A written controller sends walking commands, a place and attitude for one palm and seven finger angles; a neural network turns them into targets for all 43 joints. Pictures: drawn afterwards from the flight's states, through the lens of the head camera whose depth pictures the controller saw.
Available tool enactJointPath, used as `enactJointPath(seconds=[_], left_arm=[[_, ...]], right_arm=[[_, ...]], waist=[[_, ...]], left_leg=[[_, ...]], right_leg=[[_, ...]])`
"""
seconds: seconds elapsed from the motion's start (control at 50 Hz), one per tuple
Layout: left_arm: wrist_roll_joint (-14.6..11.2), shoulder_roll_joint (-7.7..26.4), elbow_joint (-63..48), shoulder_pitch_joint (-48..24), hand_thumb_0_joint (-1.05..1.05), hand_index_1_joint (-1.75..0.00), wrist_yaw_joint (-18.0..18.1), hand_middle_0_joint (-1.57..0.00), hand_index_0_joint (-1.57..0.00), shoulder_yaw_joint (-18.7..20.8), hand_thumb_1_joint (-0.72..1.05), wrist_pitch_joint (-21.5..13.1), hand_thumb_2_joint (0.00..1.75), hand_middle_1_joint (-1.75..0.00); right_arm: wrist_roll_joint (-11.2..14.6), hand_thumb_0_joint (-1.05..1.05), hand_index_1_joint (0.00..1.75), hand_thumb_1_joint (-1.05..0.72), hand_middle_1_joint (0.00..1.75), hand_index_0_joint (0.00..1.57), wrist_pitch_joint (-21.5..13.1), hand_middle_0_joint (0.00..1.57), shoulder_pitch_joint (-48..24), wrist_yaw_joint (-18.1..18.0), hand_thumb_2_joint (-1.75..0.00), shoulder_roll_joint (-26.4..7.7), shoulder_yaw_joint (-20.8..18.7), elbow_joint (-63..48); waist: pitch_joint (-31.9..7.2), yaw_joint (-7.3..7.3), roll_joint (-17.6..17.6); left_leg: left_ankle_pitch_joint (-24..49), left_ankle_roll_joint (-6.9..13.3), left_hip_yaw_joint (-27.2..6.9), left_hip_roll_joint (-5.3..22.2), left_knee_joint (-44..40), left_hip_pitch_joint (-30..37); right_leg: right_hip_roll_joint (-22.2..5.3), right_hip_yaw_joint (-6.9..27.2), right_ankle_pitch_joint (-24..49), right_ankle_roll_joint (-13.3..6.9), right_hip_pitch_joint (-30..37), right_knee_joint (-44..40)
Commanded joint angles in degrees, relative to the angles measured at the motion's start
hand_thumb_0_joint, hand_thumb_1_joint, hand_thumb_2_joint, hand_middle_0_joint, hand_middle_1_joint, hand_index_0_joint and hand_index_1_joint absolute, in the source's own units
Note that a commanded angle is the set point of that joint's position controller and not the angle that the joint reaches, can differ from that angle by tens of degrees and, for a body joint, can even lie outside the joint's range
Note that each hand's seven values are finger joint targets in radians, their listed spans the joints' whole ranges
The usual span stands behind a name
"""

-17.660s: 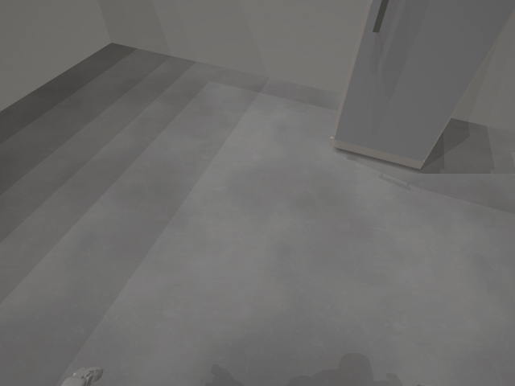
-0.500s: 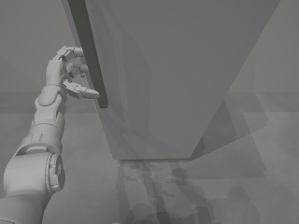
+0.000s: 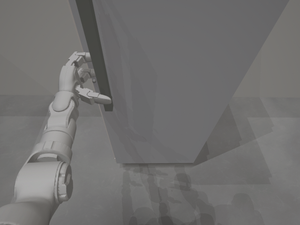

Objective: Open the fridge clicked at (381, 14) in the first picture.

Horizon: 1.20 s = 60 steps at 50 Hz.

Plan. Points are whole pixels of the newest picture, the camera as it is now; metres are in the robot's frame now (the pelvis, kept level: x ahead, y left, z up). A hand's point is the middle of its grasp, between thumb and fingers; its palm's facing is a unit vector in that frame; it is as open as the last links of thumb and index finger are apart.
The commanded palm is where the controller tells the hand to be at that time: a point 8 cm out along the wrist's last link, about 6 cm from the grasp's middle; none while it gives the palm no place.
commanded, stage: slide the fingers in behind the handle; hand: left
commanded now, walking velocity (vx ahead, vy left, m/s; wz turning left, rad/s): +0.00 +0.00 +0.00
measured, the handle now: (98, 53) +0.51 +0.13 +0.18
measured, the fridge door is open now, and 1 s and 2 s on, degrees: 0 0 0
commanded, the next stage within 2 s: grip the handle and tug to test in 1.12 s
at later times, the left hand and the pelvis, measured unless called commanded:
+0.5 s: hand (104, 82) +0.46 +0.12 +0.13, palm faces +0.00 -1.00 +0.00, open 13.9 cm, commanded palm +0.43 +0.17 +0.13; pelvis +0.00 -0.01 +0.00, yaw +0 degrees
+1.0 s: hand (105, 80) +0.46 +0.12 +0.13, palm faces +0.00 -1.00 +0.01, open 13.9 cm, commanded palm +0.44 +0.17 +0.13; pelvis +0.00 -0.01 +0.00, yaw +0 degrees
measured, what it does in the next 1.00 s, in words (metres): stands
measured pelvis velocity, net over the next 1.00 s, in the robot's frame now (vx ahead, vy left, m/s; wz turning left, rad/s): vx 0.00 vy -0.01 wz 0.00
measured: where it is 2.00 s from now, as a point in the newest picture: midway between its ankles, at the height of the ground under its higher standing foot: outside the picture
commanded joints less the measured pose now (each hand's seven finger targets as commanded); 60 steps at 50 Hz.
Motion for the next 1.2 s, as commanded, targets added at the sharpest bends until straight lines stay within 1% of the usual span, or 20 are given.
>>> enactJointPath(seconds=[0.0, 0.1, 0.24, 0.34, 0.38, 0.46, 0.48, 0.5, 0.62, 0.64, 0.68, 0.74, 0.76, 0.82, 0.86, 0.92, 0.98, 1.04, 1.1, 1.18], left_arm=[[-0.9, 9.2, -14.3, -27.1, 0.00, -1.20, 0.1, -0.30, -0.30, 0.8, -0.50, -3.8, 0.30, -1.20], [-0.9, 6.6, -15.3, -27.6, 0.00, -1.20, 0.9, -0.30, -0.30, -1.0, -0.50, -3.4, 0.30, -1.20], [-0.1, 9.0, -15.4, -25.6, 0.00, -1.20, 2.7, -0.30, -0.30, 1.2, -0.50, -3.4, 0.30, -1.20], [0.1, 6.8, -15.6, -26.4, 0.00, -1.20, 2.9, -0.30, -0.30, -0.6, -0.50, -3.8, 0.30, -1.20], [-0.3, 7.3, -15.1, -27.3, 0.00, -1.20, 2.9, -0.30, -0.30, 0.0, -0.50, -3.9, 0.30, -1.20], [-0.2, 6.6, -14.5, -26.2, 0.00, -1.20, 2.7, -0.30, -0.30, -0.7, -0.50, -3.8, 0.30, -1.20], [-0.2, 6.1, -15.2, -27.8, 0.00, -1.20, 2.7, -0.30, -0.30, -1.4, -0.50, -3.9, 0.30, -1.20], [-0.2, 6.3, -15.3, -26.9, 0.00, -1.20, 2.7, -0.30, -0.30, -0.9, -0.50, -3.9, 0.30, -1.20], [-0.3, 7.3, -13.6, -28.7, 0.00, -1.20, 3.1, -0.30, -0.30, -0.3, -0.50, -4.4, 0.30, -1.20], [-0.3, 6.8, -13.4, -28.8, 0.00, -1.20, 3.1, -0.30, -0.30, -0.9, -0.50, -4.4, 0.30, -1.20], [0.2, 6.9, -12.5, -31.6, 0.00, -1.20, 3.3, -0.30, -0.30, -1.3, -0.50, -4.9, 0.30, -1.20], [0.2, 8.5, -11.9, -30.0, 0.00, -1.20, 3.6, -0.30, -0.30, 0.6, -0.50, -5.5, 0.30, -1.20], [0.0, 7.0, -12.5, -30.6, 0.00, -1.20, 3.4, -0.30, -0.30, -0.6, -0.50, -5.5, 0.30, -1.20], [0.2, 9.7, -10.3, -28.9, 0.00, -1.20, 3.2, -0.30, -0.30, 1.5, -0.50, -5.3, 0.30, -1.20], [0.3, 7.2, -11.9, -29.2, 0.00, -1.20, 3.0, -0.30, -0.30, -0.4, -0.50, -5.2, 0.30, -1.20], [-0.1, 8.4, -13.2, -26.6, 0.00, -1.20, 2.9, -0.30, -0.30, 1.1, -0.50, -5.3, 0.30, -1.20], [-0.4, 5.3, -12.8, -27.0, 0.00, -1.20, 2.5, -0.30, -0.30, -1.6, -0.50, -4.3, 0.30, -1.20], [-0.2, 7.8, -13.0, -27.4, 0.00, -1.20, 2.9, -0.30, -0.30, 0.4, -0.50, -4.1, 0.30, -1.20], [-0.1, 4.9, -14.7, -30.4, 0.00, -1.20, 3.2, -0.30, -0.30, -2.0, -0.50, -4.6, 0.30, -1.20], [0.2, 6.2, -13.6, -30.2, 0.00, -1.20, 3.6, -0.30, -0.30, -1.1, -0.50, -5.0, 0.30, -1.20]], right_arm=[[-0.1, 0.00, 0.30, -0.90, 0.30, 0.20, -1.6, 0.20, 3.1, -0.7, -0.90, -9.1, -3.5, -5.4], [-0.2, 0.00, 0.30, -0.90, 0.30, 0.20, -1.6, 0.20, 2.8, -0.5, -0.90, -8.8, -3.6, -5.1], [-0.3, 0.00, 0.30, -0.90, 0.30, 0.20, -1.2, 0.20, 2.4, -0.5, -0.90, -8.7, -3.4, -5.1], [-0.2, 0.00, 0.30, -0.90, 0.30, 0.20, -1.4, 0.20, 1.8, -0.6, -0.90, -8.3, -3.4, -5.4], [-0.3, 0.00, 0.30, -0.90, 0.30, 0.20, -1.4, 0.20, 2.1, -0.7, -0.90, -8.4, -3.4, -5.1], [-0.2, 0.00, 0.30, -0.90, 0.30, 0.20, -1.5, 0.20, 1.7, -0.6, -0.90, -8.2, -3.3, -5.2], [-0.2, 0.00, 0.30, -0.90, 0.30, 0.20, -1.5, 0.20, 1.7, -0.6, -0.90, -8.2, -3.3, -5.0], [-0.2, 0.00, 0.30, -0.90, 0.30, 0.20, -1.6, 0.20, 1.9, -0.5, -0.90, -8.2, -3.5, -5.1], [-0.3, 0.00, 0.30, -0.90, 0.30, 0.20, -1.6, 0.20, 2.3, -0.9, -0.90, -8.4, -3.3, -4.7], [-0.2, 0.00, 0.30, -0.90, 0.30, 0.20, -1.7, 0.20, 1.6, -0.8, -0.90, -8.2, -3.2, -4.8], [-0.2, 0.00, 0.30, -0.90, 0.30, 0.20, -1.7, 0.20, 2.2, -0.8, -0.90, -8.3, -3.1, -4.2], [-0.3, 0.00, 0.30, -0.90, 0.30, 0.20, -1.9, 0.20, 2.6, -0.8, -0.90, -8.5, -3.4, -4.1], [-0.4, 0.00, 0.30, -0.90, 0.30, 0.20, -2.0, 0.20, 2.4, -0.7, -0.90, -8.3, -3.3, -4.4], [-0.5, 0.00, 0.30, -0.90, 0.30, 0.20, -1.7, 0.20, 3.3, -0.8, -0.90, -8.7, -3.3, -4.1], [-0.4, 0.00, 0.30, -0.90, 0.30, 0.20, -1.8, 0.20, 2.7, -0.5, -0.90, -8.4, -3.3, -4.7], [-0.4, 0.00, 0.30, -0.90, 0.30, 0.20, -1.6, 0.20, 3.2, -0.6, -0.90, -8.6, -3.7, -4.9], [-0.2, 0.00, 0.30, -0.90, 0.30, 0.20, -1.5, 0.20, 2.7, -0.4, -0.90, -8.4, -3.5, -4.8], [-0.2, 0.00, 0.30, -0.90, 0.30, 0.20, -1.2, 0.20, 2.7, -0.7, -0.90, -8.6, -3.6, -4.6], [-0.3, 0.00, 0.30, -0.90, 0.30, 0.20, -1.7, 0.20, 2.7, -0.5, -0.90, -8.3, -3.6, -4.5], [-0.5, 0.00, 0.30, -0.90, 0.30, 0.20, -1.7, 0.20, 3.0, -0.6, -0.90, -8.5, -3.6, -3.9]], waist=[[-20.7, -0.13, 1.2], [-20.1, -0.53, 1.3], [-20.1, 0.26, -1.1], [-19.7, -0.02, 0.5], [-20.0, -0.32, -1.6], [-18.8, 0.02, -0.5], [-18.5, -0.67, -0.3], [-19.7, -0.03, -0.3], [-18.8, -0.59, -2.4], [-18.5, -0.51, -0.2], [-17.8, -1.41, -1.0], [-20.5, -0.49, -0.8], [-20.7, -0.70, -0.1], [-20.0, -0.53, -2.3], [-20.5, -0.61, -0.3], [-22.0, 0.28, -0.6], [-19.0, -0.71, -1.1], [-18.7, -0.32, -0.5], [-19.7, -1.16, 0.7], [-20.6, -0.76, 0.6]], left_leg=[[16.1, -0.1, -4.6, -0.9, -3.5, 18.3], [15.7, -0.1, -4.6, -1.1, -3.5, 18.6], [15.9, 0.3, -3.8, -1.4, -3.8, 16.7], [14.1, 0.3, -3.5, -1.6, -4.0, 17.0], [13.5, 0.4, -3.6, -1.6, -4.2, 16.5], [12.7, 0.5, -3.1, -1.8, -4.3, 15.7], [12.4, 0.5, -3.1, -1.8, -4.3, 15.9], [12.9, 0.4, -3.2, -1.8, -4.3, 16.2], [10.3, 0.8, -3.1, -2.1, -4.6, 14.4], [9.6, 0.7, -2.9, -2.1, -4.6, 14.6], [8.6, 0.6, -3.4, -2.0, -4.7, 14.4], [10.6, 0.5, -3.6, -1.9, -4.5, 15.6], [11.1, 0.5, -3.3, -2.0, -4.4, 15.6], [11.0, 0.7, -3.1, -2.0, -4.3, 13.9], [12.1, 0.6, -2.9, -2.0, -4.2, 15.1], [14.7, 0.5, -3.2, -1.8, -4.0, 16.4], [13.5, 0.4, -3.1, -1.6, -4.2, 15.6], [12.9, 0.4, -3.2, -1.6, -4.4, 15.4], [12.7, 0.3, -3.7, -1.5, -4.2, 17.4], [14.3, 0.1, -4.1, -1.4, -4.1, 17.8]], right_leg=[[2.2, 0.4, 18.0, -1.1, 2.6, -4.2], [2.1, 0.3, 17.8, -1.0, 1.9, -4.4], [1.9, 0.7, 20.0, -0.8, 4.9, -4.6], [1.9, 0.9, 18.8, -0.9, 4.6, -5.0], [1.9, 0.9, 19.0, -0.7, 5.2, -5.2], [1.8, 1.2, 19.0, -0.7, 5.3, -5.6], [1.7, 1.2, 18.8, -0.6, 5.0, -5.8], [1.8, 1.2, 19.0, -0.7, 5.5, -5.6], [1.6, 1.5, 17.1, -0.5, 6.1, -6.2], [1.6, 1.8, 16.7, -0.5, 5.2, -6.3], [1.6, 1.6, 15.1, -0.5, 4.0, -6.4], [1.7, 1.5, 16.5, -0.7, 4.9, -5.7], [1.7, 1.5, 17.4, -0.6, 5.1, -5.6], [1.7, 1.5, 17.7, -0.5, 6.2, -5.7], [1.7, 1.5, 18.9, -0.5, 5.4, -5.4], [2.0, 1.2, 20.1, -0.8, 6.3, -4.9], [2.1, 1.0, 19.4, -0.6, 4.8, -5.5], [1.9, 1.1, 18.5, -0.7, 4.7, -5.6], [2.0, 0.8, 17.1, -0.7, 3.0, -5.5], [2.0, 0.7, 17.9, -0.9, 3.3, -4.9]])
